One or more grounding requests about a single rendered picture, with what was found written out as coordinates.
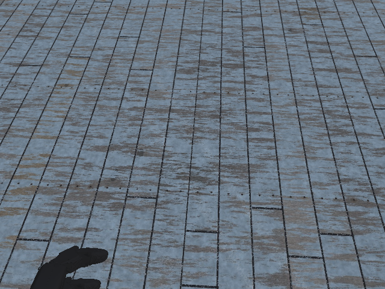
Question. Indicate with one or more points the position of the robot left hand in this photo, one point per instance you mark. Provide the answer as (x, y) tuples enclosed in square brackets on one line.
[(52, 275)]

